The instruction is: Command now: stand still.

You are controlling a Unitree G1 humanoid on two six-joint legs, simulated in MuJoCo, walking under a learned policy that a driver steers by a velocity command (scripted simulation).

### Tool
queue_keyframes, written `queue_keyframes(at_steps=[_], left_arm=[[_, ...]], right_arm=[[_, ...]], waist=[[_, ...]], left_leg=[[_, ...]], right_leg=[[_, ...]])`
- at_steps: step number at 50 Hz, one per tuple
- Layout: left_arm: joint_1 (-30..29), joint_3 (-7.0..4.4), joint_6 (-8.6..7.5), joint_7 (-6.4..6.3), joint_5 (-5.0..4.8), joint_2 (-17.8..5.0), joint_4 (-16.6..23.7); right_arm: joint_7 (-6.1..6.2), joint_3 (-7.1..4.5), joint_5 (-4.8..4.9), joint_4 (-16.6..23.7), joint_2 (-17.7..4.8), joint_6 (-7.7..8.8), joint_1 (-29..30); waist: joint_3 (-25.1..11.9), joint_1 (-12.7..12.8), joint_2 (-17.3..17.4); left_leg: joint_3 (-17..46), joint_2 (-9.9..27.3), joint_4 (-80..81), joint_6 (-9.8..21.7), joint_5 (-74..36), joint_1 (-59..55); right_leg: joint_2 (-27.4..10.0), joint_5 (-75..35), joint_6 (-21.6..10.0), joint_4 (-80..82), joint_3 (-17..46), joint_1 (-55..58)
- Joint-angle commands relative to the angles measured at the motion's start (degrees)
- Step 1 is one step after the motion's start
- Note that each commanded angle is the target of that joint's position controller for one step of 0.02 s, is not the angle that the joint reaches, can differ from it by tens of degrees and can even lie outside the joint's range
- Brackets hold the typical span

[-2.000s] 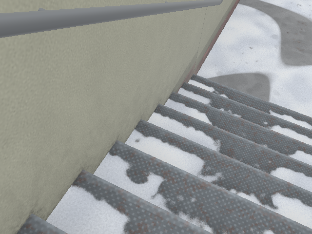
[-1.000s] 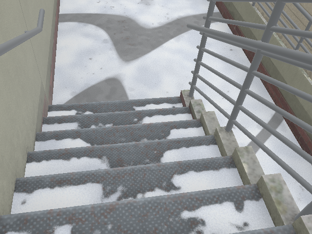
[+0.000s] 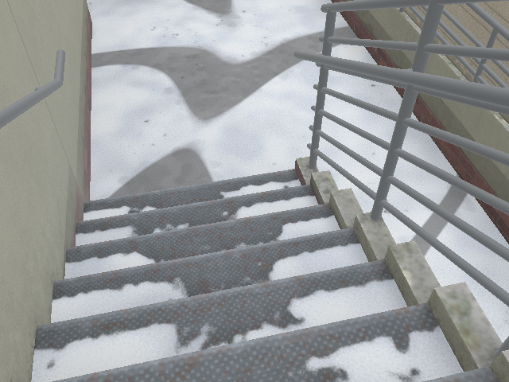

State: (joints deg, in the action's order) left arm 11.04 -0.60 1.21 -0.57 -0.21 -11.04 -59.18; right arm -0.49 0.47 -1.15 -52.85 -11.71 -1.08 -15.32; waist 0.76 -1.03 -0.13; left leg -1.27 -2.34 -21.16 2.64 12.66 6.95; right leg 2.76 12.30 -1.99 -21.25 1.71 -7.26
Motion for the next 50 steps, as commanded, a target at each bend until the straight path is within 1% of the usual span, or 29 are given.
queue_keyframes(at_steps=[1, 11, 12, 13, 25, 26, 28, 29, 30, 31, 32, 33, 34, 35, 36, 37, 38, 39, 40, 41, 42, 43, 44, 45, 46, 47, 48, 49, 50], left_arm=[[0.6, -1.02, -0.57, -0.35, 0.03, -4.7, 0.3], [2.9, -1.09, -0.78, -0.76, 0.21, -3.2, -4.0], [3.3, -1.04, -0.98, -0.76, 0.1, -3.2, -4.0], [3.4, -1.03, -1.06, -0.77, 0.13, -3.0, -4.3], [6.0, -0.73, -0.89, -0.82, 0.56, -1.4, -6.3], [6.4, -0.66, -0.81, -0.82, 0.55, -1.1, -6.4], [6.7, -1.15, -0.53, -0.75, 0.82, -1.7, -6.1], [6.9, -1.41, -0.21, -0.66, 1.02, -1.8, -5.6], [5.9, -1.57, -0.08, -0.57, 1.44, -1.8, -4.8], [4.3, -1.59, -0.11, -0.47, 1.92, -1.4, -3.8], [2.7, -1.62, -0.38, -0.34, 2.29, -1.2, -2.7], [0.8, -1.95, -0.68, -0.13, 2.48, -2.2, -1.5], [-0.4, -2.16, -0.89, 0.11, 2.32, -2.2, -0.6], [-1.6, -2.51, -1.09, 0.26, 2.22, -3.0, 0.1], [-0.7, -2.56, -1.05, 0.59, 2.41, -2.6, 0.1], [-0.9, -2.9, -1.23, 0.59, 1.98, -3.1, 0.2], [0.1, -3.1, -1.1, 0.61, 2.05, -3.0, -0.5], [0.8, -3.12, -1.19, 0.65, 1.96, -2.5, -0.7], [2.2, -3.04, -1.48, 0.6, 1.42, -1.8, -1.2], [5.3, -3.06, -1.52, 0.68, 1.48, -1.5, -2.3], [10.7, -3.4, -1.48, 0.8, 2.67, -1.8, -4.8], [16.4, -3.7, -1.69, 0.9, 3.21, -2.9, -5.9], [23.4, -4.35, -2.09, 0.6, 3.55, -4.5, -8.6], [28.1, -5.34, -3.24, 0.08, 4.09, -9.8, -9.6], [27.6, -4.91, -3.19, 0.18, 2.03, -11.9, -9.7], [23.1, -4.62, -3.55, 0.07, 1.3, -10.2, -8.4], [18.6, -4.05, -4.14, 0.11, 1.59, -8.8, -6.4], [15.1, -3.59, -4.5, 0.23, 2.23, -7.4, -4.9], [13.9, -3.48, -5.12, 0.09, 2.98, -7.5, -3.8]], right_arm=[[0.36, -1.1, 0.0, 0.5, -5.1, 0.73, -1.2], [0.8, -0.86, -0.02, -4.5, -4.0, 1.11, -2.5], [0.9, -0.67, 0.47, -4.7, -3.5, 1.35, -2.2], [0.93, -0.6, 0.49, -5.1, -3.4, 1.47, -2.3], [1.19, -0.37, 0.12, -8.3, -2.4, 1.79, -3.3], [1.16, -0.34, 0.13, -8.5, -2.3, 1.78, -3.6], [1.11, -1.32, 0.27, -8.5, -4.5, 1.32, -3.9], [1.17, -2.02, 0.28, -8.5, -5.8, 0.86, -4.8], [1.16, -2.57, 0.18, -8.6, -6.5, 0.5, -6.8], [1.22, -3.02, 0.18, -9.0, -7.0, 0.31, -9.5], [1.27, -3.35, 0.1, -9.1, -7.1, 0.31, -10.9], [1.15, -3.61, -0.3, -9.3, -6.6, 0.36, -12.1], [1.17, -4.13, -0.6, -8.9, -7.5, 0.55, -12.2], [1.2, -4.28, -0.7, -8.6, -7.3, 0.98, -12.3], [1.24, -4.63, -0.53, -8.3, -7.5, 1.26, -11.9], [1.21, -4.82, -0.13, -7.7, -7.5, 1.47, -10.9], [1.29, -5.06, -0.66, -7.4, -7.8, 1.44, -10.7], [1.3, -5.0, -0.64, -7.2, -7.1, 1.56, -10.0], [1.44, -5.12, -0.46, -7.0, -7.4, 1.55, -9.4], [1.37, -5.28, -0.39, -6.8, -7.9, 1.52, -9.0], [1.37, -5.49, -0.27, -6.9, -7.7, 2.03, -7.9], [1.38, -5.23, -0.56, -6.3, -7.5, 2.41, -6.2], [1.35, -5.46, -0.96, -5.1, -8.0, 3.14, -3.3], [0.99, -4.81, -0.85, -3.6, -4.5, 4.01, -3.3], [0.89, -4.88, -1.33, -1.8, -4.2, 4.01, -5.4], [1.43, -5.22, -1.52, -1.7, -6.3, 3.81, -1.5], [1.41, -5.29, -0.98, -2.1, -6.2, 3.69, -1.0], [1.16, -5.35, -0.76, -3.2, -5.9, 3.53, -2.6], [0.54, -5.34, -1.15, -4.0, -5.5, 3.15, -3.4]], waist=[[0.6, 0.0, -0.4], [1.8, -0.1, -0.2], [2.0, 0.0, 0.0], [2.1, 0.0, 0.1], [2.7, 0.0, -0.1], [1.6, 0.0, 0.0], [2.5, -0.2, 1.8], [3.4, -0.3, 3.6], [5.3, -1.3, 4.7], [7.3, -2.6, 5.7], [9.3, -3.2, 6.0], [10.2, -3.8, 6.1], [10.5, -3.9, 6.2], [9.6, -3.6, 6.6], [9.1, -2.9, 6.5], [8.9, -2.4, 5.3], [8.2, -1.9, 4.8], [8.1, -1.0, 4.9], [8.1, 0.2, 4.2], [7.8, 1.6, 4.0], [5.7, 3.9, 4.7], [4.2, 7.6, 3.5], [2.7, 11.4, -0.2], [2.1, 12.2, -14.9], [2.7, 7.5, -16.7], [8.1, 6.3, -7.2], [9.9, 4.3, -2.5], [9.6, 1.5, 0.6], [8.5, 0.4, -0.5]], left_leg=[[7.8, 8.1, 3.8, 0.5, -6.5, -1.1], [8.1, 8.0, 4.6, 0.8, -5.2, -0.6], [8.4, 8.3, 4.6, 0.8, -3.9, -0.1], [8.5, 8.2, 4.8, 0.8, -3.5, 0.4], [8.6, 8.3, 4.1, 1.1, -4.1, 0.8], [8.7, 8.0, 4.7, 1.2, -0.1, 0.4], [10.0, 7.2, 5.6, 2.6, 12.1, 1.3], [11.6, 7.5, 6.3, 4.1, 21.6, 1.9], [14.8, 9.1, 7.8, 5.9, 29.7, 2.0], [19.2, 12.1, 9.9, 8.0, 35.2, 1.2], [22.8, 15.0, 11.2, 9.7, 36.9, 1.1], [25.4, 16.9, 12.6, 11.0, 37.0, 1.8], [26.5, 17.7, 13.4, 12.0, 35.5, 2.1], [26.0, 17.5, 13.6, 12.3, 33.7, 2.3], [24.2, 17.2, 13.6, 12.1, 31.9, 3.5], [22.9, 16.4, 13.4, 11.9, 30.0, 5.3], [20.8, 15.4, 12.2, 11.8, 27.6, 6.4], [18.7, 14.4, 10.9, 11.3, 24.6, 9.2], [16.9, 13.7, 9.6, 11.0, 22.4, 11.7], [15.1, 12.8, 6.9, 10.6, 22.3, 15.2], [13.6, 12.5, 1.8, 10.7, 18.3, 20.2], [11.6, 11.2, -4.6, 9.6, 14.2, 25.3], [8.3, 8.7, -16.2, 7.8, 7.2, 28.8], [0.0, 0.1, -41.8, 4.5, 13.2, 34.0], [3.2, -3.6, -46.2, 3.9, 24.1, 43.3], [6.1, 1.0, -48.8, 3.2, 20.0, 45.6], [6.6, 3.0, -49.0, 2.5, 14.8, 44.5], [7.1, 4.4, -47.5, 1.7, 10.9, 40.9], [6.9, 4.8, -44.2, 1.0, 6.3, 37.1]], right_leg=[[-8.5, -10.4, -1.6, 3.9, 6.9, -2.5], [-8.6, -9.0, -1.4, 4.8, 6.4, -2.8], [-8.4, -8.3, -1.4, 4.6, 6.5, -2.6], [-8.5, -8.2, -1.4, 4.5, 6.5, -2.4], [-8.6, -7.8, -1.0, 4.1, 6.2, -3.0], [-8.0, -4.7, -1.0, 4.3, 5.8, -2.5], [-5.0, 5.1, -1.4, 0.8, 3.1, -4.7], [-2.9, 11.3, -1.9, -2.7, 0.9, -7.5], [-1.5, 14.7, -2.2, -6.4, -0.8, -12.1], [-1.1, 15.0, -2.3, -10.1, -2.4, -17.1], [-1.8, 13.5, -2.3, -12.2, -3.9, -20.4], [-2.4, 12.9, -2.2, -15.4, -4.3, -21.9], [-3.3, 13.3, -2.2, -17.9, -3.8, -23.4], [-3.7, 13.6, -2.1, -19.7, -3.7, -23.7], [-3.6, 14.1, -1.9, -21.3, -4.2, -22.5], [-3.4, 12.4, -1.7, -21.8, -4.7, -21.5], [-3.2, 11.3, -1.7, -21.3, -5.0, -20.0], [-3.0, 9.8, -1.8, -20.6, -5.5, -16.6], [-2.3, 9.5, -1.7, -18.0, -6.6, -12.8], [-1.4, 7.7, -1.7, -16.1, -7.8, -7.4], [-2.4, 0.3, -2.0, -21.2, -7.3, 0.5], [-1.3, 5.0, -2.6, -18.9, -7.2, 7.0], [-1.2, 10.2, -4.1, -14.2, -5.2, 13.6], [-13.6, 15.5, -8.1, -0.8, 15.6, 16.1], [-21.9, 18.1, -14.1, 6.7, 35.6, 13.9], [-23.3, 20.8, -15.5, 6.8, 34.0, 9.6], [-21.7, 14.6, -14.6, 4.5, 29.5, 5.2], [-19.2, 8.3, -12.9, 2.9, 24.4, 1.5], [-16.5, 3.7, -11.3, 2.1, 19.0, -1.7]])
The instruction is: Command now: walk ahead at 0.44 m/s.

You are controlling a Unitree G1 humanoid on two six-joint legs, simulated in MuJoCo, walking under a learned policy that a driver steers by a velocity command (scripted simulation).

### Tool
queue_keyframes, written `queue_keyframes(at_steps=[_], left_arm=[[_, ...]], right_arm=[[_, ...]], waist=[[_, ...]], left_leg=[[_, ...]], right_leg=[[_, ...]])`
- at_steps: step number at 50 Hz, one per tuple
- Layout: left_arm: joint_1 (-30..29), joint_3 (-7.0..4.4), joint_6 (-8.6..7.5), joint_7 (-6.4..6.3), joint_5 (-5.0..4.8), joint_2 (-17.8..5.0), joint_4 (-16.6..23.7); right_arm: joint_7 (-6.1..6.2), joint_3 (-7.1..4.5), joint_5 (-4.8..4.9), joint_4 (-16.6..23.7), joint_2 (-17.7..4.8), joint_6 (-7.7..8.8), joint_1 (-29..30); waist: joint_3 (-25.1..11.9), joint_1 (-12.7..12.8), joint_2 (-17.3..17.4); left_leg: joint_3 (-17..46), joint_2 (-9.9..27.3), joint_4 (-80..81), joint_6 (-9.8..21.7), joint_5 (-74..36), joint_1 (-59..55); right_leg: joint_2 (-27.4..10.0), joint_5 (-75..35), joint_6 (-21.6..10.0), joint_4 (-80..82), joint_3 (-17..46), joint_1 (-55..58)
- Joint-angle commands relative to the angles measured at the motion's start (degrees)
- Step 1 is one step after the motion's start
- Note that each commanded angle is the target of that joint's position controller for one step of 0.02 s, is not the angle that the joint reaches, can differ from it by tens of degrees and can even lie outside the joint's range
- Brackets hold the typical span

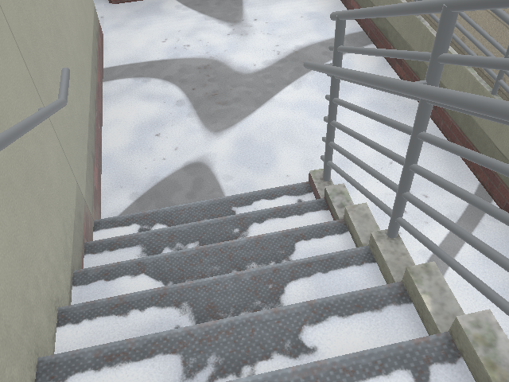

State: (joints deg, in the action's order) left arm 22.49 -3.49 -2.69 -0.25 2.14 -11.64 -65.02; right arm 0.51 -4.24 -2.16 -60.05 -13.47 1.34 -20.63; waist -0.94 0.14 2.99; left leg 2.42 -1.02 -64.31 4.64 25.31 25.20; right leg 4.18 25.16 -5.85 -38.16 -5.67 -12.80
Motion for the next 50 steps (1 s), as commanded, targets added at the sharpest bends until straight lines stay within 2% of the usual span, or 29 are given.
queue_keyframes(at_steps=[1, 3, 7, 12, 14, 15, 16, 17, 18, 19, 20, 22, 23, 25, 26, 28, 30, 36, 38, 40, 41, 42, 43, 44, 45, 46, 47, 48, 50], left_arm=[[2.8, -0.21, -1.78, -0.4, 1.24, -6.0, 1.5], [0.6, 0.86, -3.48, -1.01, -0.37, -3.4, 1.7], [3.1, 1.94, -4.41, -1.75, -1.64, -3.4, 1.4], [9.6, 2.06, -2.48, -2.14, 0.05, -3.7, -0.8], [11.2, 2.08, -1.08, -3.04, 1.21, -4.3, -2.1], [9.8, 2.26, -0.21, -3.24, 1.06, -4.4, -2.2], [7.9, 1.61, 0.21, -2.36, -0.06, -4.6, -1.3], [13.8, 1.46, -0.19, -2.46, -3.03, -1.8, 0.3], [13.0, 0.78, -0.73, -2.35, -3.46, -5.6, 2.3], [8.1, 0.54, -0.81, -1.88, -2.24, -6.9, 3.8], [1.2, -0.19, 0.08, -1.13, 0.0, -8.3, 4.4], [-2.9, -0.87, 1.17, -0.77, 1.25, -6.6, 4.4], [-6.4, -0.56, 2.02, -0.29, 1.05, -4.0, 6.3], [-4.6, 0.32, 3.6, 0.43, 2.55, -0.2, 5.0], [0.9, 0.01, 4.23, 0.83, 1.98, -0.2, 3.2], [-8.0, -0.96, 2.71, 1.56, 0.67, -3.6, 6.4], [-15.6, -0.81, 0.75, 1.48, 1.4, -3.9, 8.5], [-26.9, 0.69, -0.15, 2.22, -1.6, -3.2, 14.8], [-24.5, 0.77, -0.66, 1.19, -2.25, -4.3, 14.8], [-9.8, -0.68, -0.62, -0.06, -1.65, -7.4, 11.0], [2.0, -1.29, -0.82, -0.03, -0.64, -8.3, 7.1], [11.3, -2.35, -0.56, 0.8, 0.12, -11.8, 3.8], [14.4, -1.46, -0.38, 2.06, 0.71, -13.0, 4.1], [15.6, -3.11, 0.33, 2.34, -1.57, -15.7, 4.3], [9.4, -2.74, 0.67, 1.35, -1.04, -13.1, 6.6], [4.5, -1.53, 0.34, 1.06, -0.96, -7.3, 7.5], [1.9, -0.78, -0.5, 0.3, -0.23, -7.2, 8.5], [1.9, -0.31, -1.43, -0.07, -0.33, -5.3, 7.6], [1.3, -0.31, -2.39, -0.82, -0.92, -5.6, 7.0]], right_arm=[[-0.82, -0.55, -1.0, 2.2, -3.2, 0.2, 0.9], [-1.5, -0.28, 0.08, 2.5, -2.8, 0.43, 4.3], [-2.66, 1.72, -0.47, 5.6, 0.2, 0.81, 13.2], [-1.52, 3.23, 0.83, 8.3, -0.6, 0.84, 18.8], [-0.86, 2.6, 0.51, 5.2, -2.7, 1.85, 8.3], [-0.8, 1.73, 0.42, 1.3, -3.9, 2.19, -3.3], [-0.8, 0.19, 1.34, -2.8, -7.7, 1.92, -15.5], [-2.25, 0.8, 1.26, -3.0, -8.0, 1.92, -19.4], [-3.08, 0.47, 1.63, -1.7, -8.8, 1.12, -18.5], [-1.97, -0.59, 1.29, -0.4, -10.1, 0.58, -13.4], [-1.14, 0.17, 1.32, 1.6, -5.9, 0.19, -6.1], [-0.73, 2.19, -0.39, 1.0, -2.3, 3.1, -3.2], [-0.28, 3.15, 0.96, 1.6, -1.4, 4.16, -0.8], [-0.17, 1.95, 0.88, 0.9, -6.2, 4.61, -1.7], [-0.66, 1.56, 0.57, 0.9, -7.0, 4.48, -2.6], [-0.08, 2.54, 1.65, -0.6, -2.9, 4.99, -6.7], [1.06, 3.21, 1.62, -0.6, -1.3, 5.43, -7.4], [0.84, 2.61, -0.17, -2.1, -3.7, 4.69, -10.3], [1.28, 2.22, -0.63, -2.2, -4.1, 3.19, -11.3], [2.29, 2.6, -1.86, -3.6, -3.6, 1.72, -12.2], [2.52, 2.68, -0.74, -4.3, -3.2, 1.06, -13.2], [2.13, 2.15, 0.56, -4.8, -2.4, 1.42, -13.6], [2.8, 1.85, 4.03, -3.0, -1.0, 2.32, -21.3], [3.48, 1.66, 5.07, 0.4, -3.8, 2.87, -17.4], [3.23, 1.7, 2.9, 2.3, -4.8, 2.52, -7.6], [2.08, 1.05, 0.22, 2.3, -5.9, 1.71, -1.7], [0.84, 0.76, -0.26, 1.8, -4.8, 0.9, -4.9], [0.58, 0.23, -1.52, -0.1, -4.7, -0.09, -5.5], [-0.2, 0.42, -1.04, 0.6, -0.3, -2.05, -2.8]], waist=[[9.3, -1.5, -6.2], [8.6, -3.6, -6.0], [6.5, -0.4, -5.8], [11.4, 6.5, -3.4], [8.5, 3.1, -3.3], [4.9, -2.6, -3.2], [-2.0, -7.4, 4.5], [-13.2, -4.4, 5.6], [-15.2, -5.2, 4.0], [-9.0, -5.1, 4.4], [-1.9, -2.5, -3.4], [9.5, 1.0, -6.1], [12.6, 3.4, -10.5], [8.5, 4.1, -0.8], [4.8, 5.2, 1.7], [8.1, 2.3, -2.1], [9.6, 0.1, -2.4], [14.2, -7.9, 1.2], [11.8, -9.2, 1.3], [5.3, -3.1, -0.6], [0.6, 2.2, -3.0], [-2.8, 6.6, -12.4], [-12.7, 2.9, -15.8], [-18.5, 5.9, -15.8], [-8.9, 6.8, -13.5], [-1.0, 4.5, -4.0], [0.6, 0.6, -7.0], [4.4, -1.1, -4.7], [8.2, -3.5, -5.5]], left_leg=[[3.1, 3.2, -1.8, -1.0, -11.3, 16.1], [2.8, 1.6, 8.3, -0.9, -28.0, 11.6], [-5.6, -1.4, 23.8, -1.3, -51.5, -3.2], [-9.1, -2.1, 37.8, -2.8, -44.6, -5.8], [-8.0, -0.8, 50.0, -1.2, -43.3, -9.6], [-7.1, 1.3, 56.3, 0.6, -47.2, -19.4], [-1.3, 8.2, 51.3, 4.5, -60.1, -37.4], [10.1, 19.7, 22.8, 8.3, -80.4, -57.7], [16.6, 23.4, 25.3, 13.7, -59.9, -60.0], [23.8, 27.9, 36.1, 20.9, -29.2, -52.6], [22.9, 24.5, 44.0, 18.2, -5.2, -39.6], [20.7, 21.3, 42.5, 15.1, -15.9, -14.6], [10.9, 14.6, 46.3, 11.2, -20.1, -0.1], [8.2, 11.4, 44.2, 10.9, -32.5, 4.4], [7.9, 11.6, 41.0, 10.0, -36.7, 3.6], [9.6, 8.9, 36.3, 8.4, -21.5, -9.6], [11.7, 8.7, 32.8, 8.7, -13.8, -11.3], [9.1, 7.7, 25.3, 7.6, -13.0, -7.8], [7.5, 6.6, 18.4, 6.5, -23.6, -15.7], [6.3, 6.3, -0.1, 6.9, -38.6, -19.4], [4.6, 4.4, -15.1, 6.5, -33.4, -13.0], [-1.2, -3.6, -38.2, 4.2, 4.3, 1.4], [1.6, -4.0, -53.6, 2.0, 30.4, 18.4], [1.9, -2.3, -53.4, 1.0, 22.8, 29.8], [0.8, 1.0, -45.8, 0.2, 11.8, 36.8], [1.7, 2.4, -38.9, -0.4, 6.5, 29.1], [3.9, 3.3, -28.6, -1.0, 0.0, 23.2], [6.7, 4.8, -21.2, -1.6, -5.4, 17.2], [3.8, 3.8, -7.4, -3.8, -15.2, 9.9]], right_leg=[[-16.6, -17.3, -6.6, 16.0, 23.0, 2.3], [-10.5, -14.6, -3.3, 11.3, 15.3, -3.4], [-7.2, -7.8, -3.6, 6.0, 11.4, -14.4], [-6.3, -17.3, -2.5, -8.8, 11.2, -7.4], [-5.1, -30.4, -3.8, -26.3, 9.8, 1.3], [-4.6, -34.1, -4.3, -40.2, 8.5, -0.5], [0.6, -9.5, -3.0, -65.1, 4.4, -13.7], [1.1, 26.7, -2.2, -80.3, 6.5, -33.1], [-1.7, 20.2, -3.8, -79.0, 11.8, -43.6], [-3.1, 13.8, -2.6, -77.3, 9.5, -53.7], [-6.0, 8.7, -1.4, -68.8, 8.1, -53.1], [-8.6, -6.7, 2.4, -46.8, 15.1, -43.5], [-8.6, -16.2, 5.1, -28.0, 11.9, -30.3], [-7.7, -21.8, 5.6, -22.7, 6.3, -17.4], [-6.9, -28.6, 4.4, -28.0, 5.6, -14.1], [-9.3, -42.4, 2.2, -15.9, 10.1, -30.9], [-9.7, -49.7, 2.6, -6.6, 10.2, -32.6], [-8.1, -49.5, 4.0, 10.2, 4.8, -19.5], [-8.6, -45.4, 3.8, 16.8, 4.9, -16.0], [-7.9, -38.6, 1.5, 20.7, 3.3, -3.7], [-8.3, -41.5, 1.1, 23.5, 2.4, 10.9], [-12.4, -53.8, -0.8, 16.7, 5.3, 26.3], [-24.0, -78.5, -3.6, -7.1, 14.8, 44.2], [-32.2, -56.0, -12.2, 1.1, 28.5, 48.0], [-31.3, -25.5, -14.5, 12.7, 29.2, 36.0], [-26.6, -16.2, -12.0, 18.1, 24.8, 19.4], [-28.6, -17.8, -12.4, 16.9, 25.2, 9.9], [-26.3, -27.3, -10.3, 15.0, 22.1, 0.3], [-20.4, -29.1, -7.0, 17.1, 13.1, -11.7]])
Over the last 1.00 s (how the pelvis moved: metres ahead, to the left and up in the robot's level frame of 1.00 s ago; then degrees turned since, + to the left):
0.12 -0.04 -0.03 0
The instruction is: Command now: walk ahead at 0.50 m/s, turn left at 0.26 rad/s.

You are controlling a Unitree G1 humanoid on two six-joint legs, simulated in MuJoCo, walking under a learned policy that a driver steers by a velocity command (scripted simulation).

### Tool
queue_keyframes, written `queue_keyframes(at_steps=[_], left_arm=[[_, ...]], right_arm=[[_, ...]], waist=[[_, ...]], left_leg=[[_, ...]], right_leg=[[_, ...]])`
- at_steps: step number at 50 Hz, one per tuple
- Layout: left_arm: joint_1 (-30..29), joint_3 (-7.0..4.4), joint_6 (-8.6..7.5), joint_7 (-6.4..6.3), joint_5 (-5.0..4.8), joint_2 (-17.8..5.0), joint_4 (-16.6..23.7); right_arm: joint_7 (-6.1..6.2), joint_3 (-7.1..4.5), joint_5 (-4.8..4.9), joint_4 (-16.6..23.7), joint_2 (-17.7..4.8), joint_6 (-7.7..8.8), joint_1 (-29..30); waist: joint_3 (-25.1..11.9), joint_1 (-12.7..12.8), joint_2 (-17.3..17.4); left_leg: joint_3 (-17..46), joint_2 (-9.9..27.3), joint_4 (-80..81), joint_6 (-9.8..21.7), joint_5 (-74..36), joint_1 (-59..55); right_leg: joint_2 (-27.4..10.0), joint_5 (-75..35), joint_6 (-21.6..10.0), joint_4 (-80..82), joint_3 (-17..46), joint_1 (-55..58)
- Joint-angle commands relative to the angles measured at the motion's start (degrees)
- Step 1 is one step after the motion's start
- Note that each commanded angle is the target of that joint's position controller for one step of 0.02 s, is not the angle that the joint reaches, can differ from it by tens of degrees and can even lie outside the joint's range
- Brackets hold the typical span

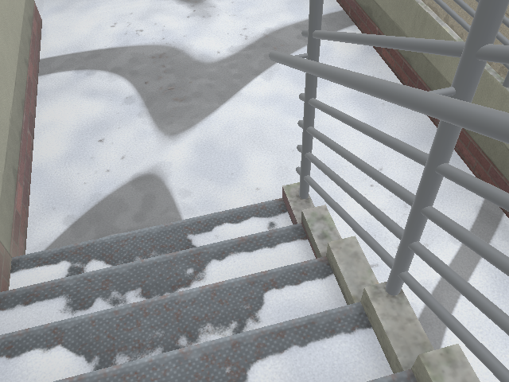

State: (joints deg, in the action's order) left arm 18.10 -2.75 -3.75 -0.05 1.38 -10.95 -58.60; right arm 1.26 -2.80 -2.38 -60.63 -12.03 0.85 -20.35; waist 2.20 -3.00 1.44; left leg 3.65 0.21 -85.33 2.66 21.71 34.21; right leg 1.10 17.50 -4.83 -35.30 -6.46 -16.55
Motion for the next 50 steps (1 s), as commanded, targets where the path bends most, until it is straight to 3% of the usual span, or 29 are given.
queue_keyframes(at_steps=[1, 3, 5, 8, 10, 14, 17, 18, 19, 20, 21, 22, 23, 24, 26, 28, 31, 32, 34, 36, 37, 40, 43, 45, 46, 47, 48, 49, 50], left_arm=[[8.0, -1.63, -1.32, -1.25, -0.11, -8.3, 0.2], [9.5, -2.32, -0.94, -1.09, 0.32, -9.5, 1.1], [10.5, -1.06, -2.32, -1.73, -1.93, -3.6, -0.2], [7.2, -0.77, -2.97, -1.78, -0.16, -4.2, 1.2], [7.9, -0.46, -2.4, -1.8, -0.18, -3.9, 2.2], [11.9, -0.62, -1.66, -2.08, 0.4, -4.7, 1.0], [16.2, -0.46, -0.17, -3.61, 1.41, -6.0, -1.0], [17.2, -0.37, 0.37, -3.68, 1.44, -6.6, -1.7], [14.3, -0.54, 0.72, -4.25, 0.85, -7.6, -1.1], [11.2, -1.09, 0.63, -3.63, 0.25, -9.4, 0.2], [14.4, -1.07, 0.39, -2.77, -1.78, -5.0, 3.4], [10.3, -0.61, 0.02, -2.91, -3.07, -7.4, 7.9], [4.0, -0.5, -0.53, -3.04, -2.2, -8.3, 10.3], [1.0, 0.1, -0.46, -2.97, -0.94, -6.6, 11.0], [0.0, -0.74, 1.36, -2.74, 1.43, -7.6, 9.5], [-2.5, -0.44, 2.84, -1.6, 2.34, -5.6, 10.3], [7.8, -0.97, 3.73, -0.47, 2.1, -5.5, 4.5], [1.9, -2.36, 3.72, -0.36, 0.94, -8.3, 6.8], [-10.0, -2.49, 2.9, -0.26, 1.56, -8.3, 11.1], [-12.7, -1.94, 2.08, 0.44, 2.36, -6.6, 12.5], [-12.7, -2.01, 1.77, 0.56, 1.3, -6.9, 13.3], [-15.5, -1.32, 1.19, 1.62, 1.9, -5.4, 16.0], [-16.6, -1.33, 1.01, 2.48, -0.96, -5.7, 17.3], [-10.5, -2.04, 0.67, 1.32, -2.82, -7.4, 15.4], [-2.7, -2.48, 0.65, 0.63, -3.31, -7.3, 12.7], [4.7, -3.13, 0.92, -0.05, -1.7, -9.0, 10.0], [11.3, -2.96, 1.58, -0.56, -0.2, -9.9, 8.2], [15.7, -2.43, 1.94, -0.17, 0.32, -11.7, 8.8], [16.2, -3.03, 2.25, 0.34, -1.7, -12.8, 9.4]], right_arm=[[-1.37, -0.99, -1.71, 0.8, -1.0, -2.3, -4.4], [-1.59, -1.47, -1.52, 0.9, -2.4, -2.8, -4.4], [-2.67, -2.14, -0.79, 5.3, -3.1, -1.76, 5.7], [-3.7, -2.28, 0.43, 6.9, -3.1, -1.03, 10.2], [-4.4, -1.74, 0.25, 8.7, -2.0, -0.19, 14.2], [-3.92, -0.2, 1.02, 12.9, -1.3, 0.04, 24.3], [-3.48, 0.07, 0.54, 12.5, -2.0, 0.59, 24.4], [-3.18, -0.04, 0.55, 10.0, -2.0, 0.9, 17.9], [-3.24, -1.02, 0.44, 5.7, -3.3, 0.91, 3.5], [-2.87, -2.71, -0.2, 2.3, -7.6, 0.6, -5.9], [-3.15, -3.64, -0.17, 2.0, -13.4, 0.73, -8.4], [-3.05, -3.89, 3.19, 4.5, -13.7, 0.36, -12.0], [-1.9, -3.89, 2.97, 5.6, -14.4, -0.51, -11.9], [-0.57, -3.45, 1.67, 5.6, -12.9, -1.14, -8.9], [-0.53, -0.29, 0.65, 7.7, -6.3, 0.15, -0.9], [-0.43, 0.11, 1.36, 9.7, -6.3, 1.5, 5.8], [-0.2, -1.53, 0.9, 7.8, -10.4, 1.86, 0.5], [0.04, -1.3, 1.96, 5.8, -8.3, 2.18, -3.0], [0.31, -1.02, 2.07, 6.2, -7.1, 2.21, -7.0], [0.55, -0.2, 2.05, 7.6, -5.0, 3.04, -5.4], [0.51, -0.12, 1.59, 7.6, -5.3, 3.07, -4.9], [0.71, -0.35, 1.45, 10.3, -6.0, 2.51, -4.8], [2.37, -0.83, -0.08, 12.0, -7.1, 1.24, -7.4], [3.69, -0.58, -1.01, 12.1, -7.3, 0.32, -8.4], [3.46, -0.73, -1.06, 11.2, -8.0, -0.58, -7.8], [2.02, -0.45, -0.56, 10.5, -6.3, -0.63, -11.0], [0.46, -0.74, 0.95, 10.0, -4.1, -0.25, -12.2], [0.19, -0.87, 3.51, 11.7, -2.5, -0.06, -18.0], [1.63, -0.24, 3.8, 12.4, -3.0, -0.16, -17.7]], waist=[[3.3, -0.4, -6.2], [-1.0, -0.6, -6.7], [2.4, 0.4, -4.6], [3.1, 1.3, -6.5], [3.1, 3.4, -3.0], [9.7, 9.4, -6.2], [12.0, 11.0, -2.6], [7.2, 8.8, -1.9], [0.7, 1.1, -4.3], [-4.7, -4.6, 3.3], [-11.4, -0.9, 17.1], [-23.8, -5.8, 12.4], [-22.8, -7.2, 7.6], [-13.4, -4.4, 5.1], [-2.5, 1.7, -4.3], [1.9, 6.3, -4.6], [-6.5, 7.3, 2.9], [-3.7, 5.4, 0.4], [-0.4, 1.2, 0.8], [0.1, 1.8, 0.9], [0.3, 1.9, 1.7], [1.5, 0.0, 2.7], [3.2, -1.7, 5.4], [3.5, -0.4, 2.3], [2.4, 4.0, -0.1], [-0.8, 4.4, -3.9], [-4.4, 6.1, -10.8], [-13.4, 3.6, -14.0], [-16.6, 4.3, -14.0]], left_leg=[[1.8, 2.6, 14.8, -1.7, -12.6, 2.0], [1.1, 2.3, 14.2, 0.1, -19.4, 4.3], [7.3, 3.1, 25.6, 1.8, -35.0, 11.6], [2.8, 0.7, 36.9, 2.1, -51.0, 5.8], [0.0, -0.2, 40.8, 2.6, -57.3, -1.0], [-4.7, 0.6, 50.3, 2.9, -48.1, -2.2], [-8.5, 1.8, 60.0, 3.8, -36.5, -2.0], [-10.2, 0.4, 63.3, 4.6, -36.4, -10.5], [-8.6, 0.9, 67.7, 6.4, -38.9, -25.1], [-11.4, -0.8, 67.3, 8.0, -42.9, -38.3], [2.5, 11.5, 40.9, 15.0, -79.7, -65.6], [16.6, 18.6, 40.7, 20.6, -72.3, -75.2], [23.3, 21.7, 52.2, 22.7, -50.1, -71.4], [27.1, 22.6, 61.4, 22.5, -17.5, -58.7], [22.5, 17.3, 60.0, 17.3, -13.5, -32.8], [14.5, 8.1, 65.8, 15.2, -20.2, -6.6], [15.2, 7.5, 60.0, 16.1, -38.5, -14.2], [16.5, 6.2, 56.6, 15.7, -27.3, -20.4], [23.0, 6.3, 54.5, 16.6, -13.7, -24.6], [21.7, 2.6, 53.4, 15.2, -1.1, -12.9], [22.7, 2.7, 51.1, 14.8, 0.8, -11.8], [19.2, -0.3, 46.6, 12.1, -3.6, -8.0], [21.8, -0.5, 42.8, 10.3, -3.1, -10.9], [23.9, -1.5, 31.5, 10.5, -2.9, -19.0], [20.9, -2.7, 20.9, 10.4, -7.5, -17.6], [15.5, -5.4, 8.6, 9.8, -4.5, -13.7], [9.5, -10.2, -10.9, 7.5, 20.9, 2.1], [5.5, -10.3, -31.3, 4.7, 32.9, 18.8], [2.7, -5.6, -36.5, 4.4, 25.3, 24.8]], right_leg=[[-18.0, -25.0, -8.8, 12.2, 14.3, -6.2], [-18.8, -28.9, -8.5, 8.9, 13.9, -1.8], [-16.6, -10.9, -5.0, 7.8, 13.3, 1.5], [-13.2, 0.0, -1.8, 3.9, 7.2, -2.4], [-13.0, 7.3, -1.5, 2.1, 5.0, -6.6], [-14.5, 3.4, -2.3, -4.7, 4.0, -1.9], [-15.7, -13.1, -2.7, -16.2, 3.8, 6.5], [-14.5, -21.7, -2.7, -25.8, 1.4, 7.9], [-14.6, -26.1, -3.5, -39.8, 0.5, 4.7], [-8.9, -14.8, -1.7, -60.9, -4.5, -2.1], [-2.6, 36.1, 1.0, -86.9, -2.9, -34.7], [-4.8, 32.4, 0.7, -90.9, 3.7, -45.1], [-4.2, 27.3, 2.2, -87.9, 5.3, -52.4], [-5.7, 19.4, 2.6, -77.9, 8.6, -55.1], [-8.8, 6.9, 3.6, -59.3, 10.8, -45.3], [-7.9, -6.4, 6.7, -35.5, 9.0, -25.9], [-6.5, -16.4, 7.8, -36.8, 6.9, -18.3], [-8.3, -25.1, 7.4, -30.0, 10.7, -28.3], [-7.8, -25.9, 6.3, -24.8, 12.4, -37.1], [-5.5, -38.3, 5.9, -13.4, 11.5, -25.8], [-4.3, -40.5, 5.9, -13.2, 11.7, -23.3], [-1.6, -38.7, 5.1, -3.5, 8.7, -15.2], [-3.0, -36.2, 5.8, 9.0, 13.2, -7.0], [-5.6, -37.3, 5.5, 20.9, 16.4, -5.1], [-5.4, -36.8, 4.7, 24.3, 14.0, 2.4], [-4.4, -34.0, 4.7, 22.5, 10.4, 12.5], [-9.5, -47.5, 3.7, 12.5, 14.9, 29.1], [-18.9, -62.8, 4.5, -9.8, 20.1, 46.2], [-22.5, -61.8, 7.1, -7.7, 25.3, 46.1]])
Over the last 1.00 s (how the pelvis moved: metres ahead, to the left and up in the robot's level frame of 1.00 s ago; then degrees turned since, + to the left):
0.57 -0.10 -0.31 0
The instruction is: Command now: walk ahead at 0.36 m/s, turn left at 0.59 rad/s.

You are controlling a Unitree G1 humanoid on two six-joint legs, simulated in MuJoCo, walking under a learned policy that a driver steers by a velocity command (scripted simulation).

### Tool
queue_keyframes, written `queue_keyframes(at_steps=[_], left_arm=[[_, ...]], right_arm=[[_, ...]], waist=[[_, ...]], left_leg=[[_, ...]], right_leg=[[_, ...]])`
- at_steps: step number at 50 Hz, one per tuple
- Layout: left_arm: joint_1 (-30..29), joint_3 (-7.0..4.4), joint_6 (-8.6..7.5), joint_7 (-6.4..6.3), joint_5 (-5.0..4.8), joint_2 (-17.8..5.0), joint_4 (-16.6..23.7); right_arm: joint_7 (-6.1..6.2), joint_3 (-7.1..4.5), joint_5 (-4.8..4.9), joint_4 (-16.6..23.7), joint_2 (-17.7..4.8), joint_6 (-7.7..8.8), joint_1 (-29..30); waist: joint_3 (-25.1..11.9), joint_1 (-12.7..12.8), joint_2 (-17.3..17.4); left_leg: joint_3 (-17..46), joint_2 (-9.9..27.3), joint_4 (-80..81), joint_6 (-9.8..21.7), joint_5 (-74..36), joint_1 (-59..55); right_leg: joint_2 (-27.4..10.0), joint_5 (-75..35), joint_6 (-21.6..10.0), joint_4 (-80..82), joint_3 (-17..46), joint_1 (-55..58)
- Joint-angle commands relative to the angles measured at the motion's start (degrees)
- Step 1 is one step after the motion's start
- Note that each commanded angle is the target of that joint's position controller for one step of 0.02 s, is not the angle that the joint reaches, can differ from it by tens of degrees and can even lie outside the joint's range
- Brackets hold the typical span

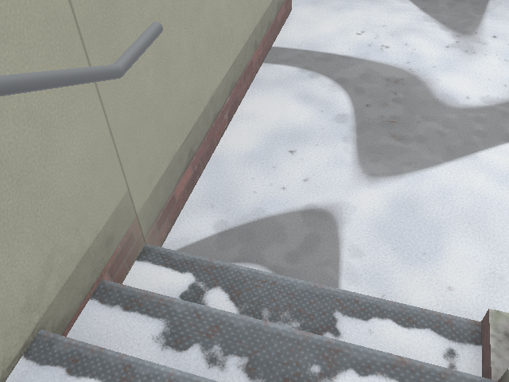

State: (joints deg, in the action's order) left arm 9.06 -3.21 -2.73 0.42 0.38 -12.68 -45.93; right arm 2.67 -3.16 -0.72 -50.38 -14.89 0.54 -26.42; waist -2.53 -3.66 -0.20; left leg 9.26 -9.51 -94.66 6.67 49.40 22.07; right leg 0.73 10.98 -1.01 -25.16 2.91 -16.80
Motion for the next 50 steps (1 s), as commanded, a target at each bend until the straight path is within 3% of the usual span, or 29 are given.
queue_keyframes(at_steps=[1, 2, 3, 4, 5, 8, 10, 13, 14, 16, 17, 21, 23, 24, 26, 27, 28, 29, 30, 32, 34, 37, 41, 45, 46, 47, 48, 49, 50], left_arm=[[22.9, -4.48, 0.46, -1.17, -1.61, -16.7, -3.3], [17.2, -2.06, 0.5, -2.11, -1.44, -8.1, -1.2], [16.0, -1.17, -0.56, -2.09, 0.35, -9.1, -0.3], [16.0, -0.55, -0.81, -1.93, 1.45, -7.6, -1.8], [16.3, -0.28, -1.09, -2.04, 1.17, -6.9, -2.4], [14.2, 0.77, -1.59, -2.24, 1.25, -6.6, -0.6], [16.0, 1.56, -1.02, -2.97, 0.48, -6.0, -0.4], [14.9, 1.45, 0.64, -3.46, -0.26, -7.2, 0.6], [15.8, 1.12, 1.08, -3.69, 0.43, -9.1, 0.3], [16.8, 0.99, 2.82, -4.29, 0.42, -8.9, 0.6], [17.1, 1.4, 3.8, -4.57, 0.69, -7.2, 1.0], [18.7, 0.43, 5.83, -5.32, 2.24, -9.0, 0.6], [15.5, -0.5, 5.96, -5.13, 2.52, -11.5, 1.2], [13.2, -0.53, 6.25, -4.74, 2.4, -11.3, 2.9], [12.9, -1.02, 6.5, -3.63, 1.97, -13.0, 3.1], [12.2, -1.08, 6.21, -3.18, 1.21, -13.3, 2.5], [14.3, -0.03, 5.52, -2.36, 1.98, -8.2, 5.0], [6.5, 0.84, 6.29, -1.86, 2.0, -5.8, 9.7], [5.3, 0.93, 7.22, -1.57, 2.06, -7.3, 9.2], [5.5, 1.08, 7.58, -1.16, 1.21, -7.1, 6.6], [9.2, 0.96, 8.28, -0.61, 1.31, -7.7, 4.1], [7.1, 1.34, 8.13, -0.1, 1.42, -6.0, 3.0], [3.1, 2.02, 7.62, 0.41, 0.5, -4.9, 4.2], [7.2, 2.39, 7.03, 0.4, 0.55, -4.3, 2.7], [8.0, 2.64, 6.54, 0.18, 0.35, -4.0, 3.0], [7.8, 2.53, 5.76, -0.04, 0.64, -5.5, 3.5], [9.2, 2.1, 5.1, 0.09, 1.39, -8.5, 3.3], [5.0, 2.02, 4.53, 0.49, 1.0, -8.7, 4.1], [2.3, 2.88, 3.89, 0.66, 1.18, -5.4, 4.5]], right_arm=[[0.31, 0.44, 1.66, 4.0, -1.3, -0.26, -8.8], [0.28, -0.63, -1.4, 4.4, -5.1, -2.01, 4.9], [-0.24, -0.57, -1.44, 7.6, -4.8, -2.44, 11.6], [-0.05, -0.44, -1.53, 5.8, -3.7, -3.59, 10.2], [-0.25, 0.31, -1.42, 5.5, -0.6, -4.28, 9.2], [-0.61, 0.97, -1.14, 7.2, 1.6, -5.2, 12.8], [-1.19, 1.02, -1.58, 8.3, 2.2, -5.26, 14.9], [-2.56, 1.18, -0.24, 8.2, 1.8, -5.01, 16.9], [-2.02, 0.36, -0.76, 6.9, -0.3, -5.12, 14.0], [-0.99, -0.4, -1.39, 8.0, -2.3, -6.08, 17.7], [-1.24, 0.44, -0.87, 9.7, -0.5, -6.13, 22.8], [-3.04, 1.98, 0.61, 13.1, 1.4, -5.49, 29.4], [-2.87, 1.41, 0.23, 12.5, -1.1, -4.93, 27.1], [-3.08, 1.73, 1.51, 13.0, -0.1, -4.38, 26.8], [-2.67, 1.05, 2.02, 11.5, -0.4, -3.47, 19.0], [-2.23, 0.51, 1.45, 11.2, -1.5, -2.32, 13.7], [-1.89, -0.85, 0.73, 12.3, -8.3, -1.69, 13.0], [-1.66, -1.49, 2.77, 12.2, -10.4, -1.68, 12.1], [-1.97, -0.62, 2.46, 12.3, -6.9, -1.49, 13.7], [-1.81, 0.59, 0.9, 13.4, -2.7, -1.47, 21.1], [-1.3, 0.57, -0.29, 14.6, -3.1, -1.11, 22.8], [-1.93, 0.84, 0.38, 14.6, -3.0, 0.11, 21.0], [-2.68, 0.51, 0.31, 14.1, -3.8, -0.31, 19.2], [-2.51, 0.58, 0.28, 13.8, -3.7, -1.16, 20.9], [-2.27, 0.73, 0.58, 12.6, -2.8, -2.02, 19.1], [-2.51, 0.46, 1.32, 11.1, -2.5, -2.54, 15.1], [-2.84, 0.88, 1.78, 11.3, -0.5, -2.01, 14.4], [-3.3, 1.27, 2.42, 11.0, -0.7, -1.48, 17.1], [-3.05, 1.09, 1.26, 9.6, -0.7, -1.24, 17.6]], waist=[[-12.6, 4.8, -19.7], [0.8, 5.4, -3.3], [4.5, 6.4, -6.6], [8.2, 2.9, -2.4], [8.0, 2.0, -1.8], [7.3, -0.6, -6.0], [4.9, -0.2, -6.7], [2.6, -0.3, -6.1], [0.2, 0.4, -7.3], [2.5, 1.6, -4.7], [6.0, 3.5, -3.0], [6.4, 7.8, -8.7], [4.2, 6.3, -7.2], [4.1, 5.8, -3.3], [0.2, 3.2, -4.6], [-3.0, -0.7, -1.5], [-7.3, 2.6, 10.5], [-10.7, 1.0, 15.2], [-7.3, 1.9, 8.6], [-1.4, 5.8, 5.2], [-2.8, 6.9, 6.1], [-5.0, 6.2, 1.9], [-2.7, 4.7, 6.5], [-2.6, 6.6, 7.6], [-0.4, 7.1, 6.7], [-0.3, 3.8, 5.2], [-1.0, 2.9, -4.2], [3.9, 3.6, -8.1], [5.7, 3.2, -5.8]], left_leg=[[-6.3, 3.2, -29.9, -2.0, -8.7, 42.1], [-8.4, 6.2, -24.7, -2.8, -16.4, 45.0], [-4.9, 6.5, -22.6, -2.6, -20.5, 40.6], [-2.3, 7.6, -18.2, -1.9, -22.7, 37.5], [-1.4, 6.2, -17.2, -1.9, -25.1, 36.5], [-5.7, 5.0, -2.0, -4.1, -39.3, 33.9], [-7.1, 5.1, 4.6, -4.8, -44.8, 33.0], [-7.7, 6.4, 12.7, -4.5, -48.9, 28.2], [-4.7, 6.2, 7.1, -3.8, -50.7, 28.3], [-3.9, 6.6, 5.2, -3.8, -44.7, 34.6], [-6.4, 6.9, 14.7, -4.9, -40.0, 36.5], [-10.4, 10.0, 32.4, -6.6, -33.6, 27.3], [-11.9, 11.4, 34.3, -4.6, -37.4, 19.1], [-14.8, 8.6, 43.9, -4.2, -26.1, 14.5], [-16.0, 5.2, 51.1, -1.0, -22.9, 0.6], [-11.0, 5.7, 60.8, 1.0, -34.6, -10.2], [10.4, 21.0, 64.3, 5.8, -69.9, -22.2], [27.0, 29.7, 69.4, 15.8, -84.3, -19.7], [21.4, 27.8, 69.5, 15.7, -74.4, -16.1], [10.2, 23.2, 71.9, 10.7, -65.9, -5.1], [2.6, 18.6, 72.8, 9.2, -65.4, 2.0], [3.2, 19.7, 74.3, 8.3, -61.2, 0.2], [3.3, 16.8, 76.8, 5.1, -46.8, -4.0], [4.2, 16.3, 75.3, 3.5, -50.1, -5.8], [5.3, 16.0, 74.1, 1.4, -51.2, -9.1], [3.9, 14.4, 72.0, -1.3, -48.4, -6.8], [0.5, 11.5, 69.5, -2.9, -40.6, 0.0], [-2.4, 9.6, 74.5, -4.6, -39.1, 1.8], [-3.5, 10.2, 74.7, -5.9, -41.1, -2.7]], right_leg=[[-30.9, -30.0, -6.6, -4.5, 32.7, 39.6], [-23.5, -21.5, -3.9, 1.5, 24.7, 27.9], [-25.1, -31.9, -7.5, 0.2, 23.5, 15.9], [-22.8, -41.1, -7.1, -2.7, 19.9, 7.5], [-20.8, -44.9, -5.5, -5.6, 14.4, 3.7], [-14.4, -35.3, -4.3, -2.6, 4.2, -4.6], [-14.2, -39.1, -4.4, -3.8, 2.6, -2.4], [-13.3, -35.5, -4.5, -3.0, 0.5, 0.6], [-15.2, -37.8, -5.6, -4.6, 3.0, 4.5], [-16.1, -38.3, -6.0, -6.8, 2.2, 10.3], [-14.3, -34.7, -5.7, -5.1, -0.1, 11.4], [-14.9, -33.8, -8.1, -3.6, -2.0, 15.4], [-16.7, -40.8, -7.8, -8.1, -3.7, 14.6], [-15.2, -39.1, -7.8, -8.6, -6.7, 13.0], [-14.9, -47.9, -8.0, -19.8, -8.6, 10.1], [-13.6, -44.0, -6.0, -30.6, -10.1, 4.8], [-6.4, 7.9, -1.1, -48.5, -13.1, -9.3], [1.1, 24.9, 2.2, -51.0, -3.7, -17.0], [-1.5, 22.1, 3.5, -50.7, 0.5, -16.6], [-3.0, 17.5, 4.7, -42.7, -0.4, -9.7], [-0.1, 13.0, 4.8, -42.9, -3.9, 0.1], [0.1, 8.5, 3.6, -41.9, -2.6, 2.5], [1.1, 14.8, 2.5, -25.2, -4.8, 3.2], [2.0, 9.9, 0.3, -7.0, -6.9, 9.0], [0.5, 9.8, -1.1, 9.2, -4.5, 8.3], [-3.5, 7.5, -2.3, 12.2, -0.5, 12.5], [-10.7, -5.7, -2.9, 6.6, 6.9, 18.7], [-14.7, -14.5, -4.7, 8.8, 11.6, 12.3], [-14.4, -20.5, -3.0, 9.2, 9.0, 9.9]])
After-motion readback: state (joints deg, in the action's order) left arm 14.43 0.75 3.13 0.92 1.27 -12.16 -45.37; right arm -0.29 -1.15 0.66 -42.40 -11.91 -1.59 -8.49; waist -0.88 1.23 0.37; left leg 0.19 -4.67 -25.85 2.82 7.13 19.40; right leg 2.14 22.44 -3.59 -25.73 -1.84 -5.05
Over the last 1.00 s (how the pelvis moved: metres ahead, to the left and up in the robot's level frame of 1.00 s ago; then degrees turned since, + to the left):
0.55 0.07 -0.31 32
